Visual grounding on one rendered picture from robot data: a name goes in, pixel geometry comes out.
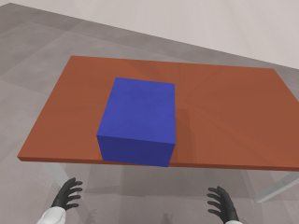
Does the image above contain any left robot hand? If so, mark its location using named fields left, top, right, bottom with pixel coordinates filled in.
left=50, top=177, right=83, bottom=211

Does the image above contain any table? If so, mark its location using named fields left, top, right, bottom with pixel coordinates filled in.
left=17, top=55, right=299, bottom=203

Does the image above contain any right robot hand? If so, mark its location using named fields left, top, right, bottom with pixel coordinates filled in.
left=206, top=186, right=239, bottom=224

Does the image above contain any robot left forearm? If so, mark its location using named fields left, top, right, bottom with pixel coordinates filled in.
left=36, top=206, right=66, bottom=224

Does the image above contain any carton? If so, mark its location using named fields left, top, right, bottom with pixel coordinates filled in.
left=96, top=77, right=176, bottom=168

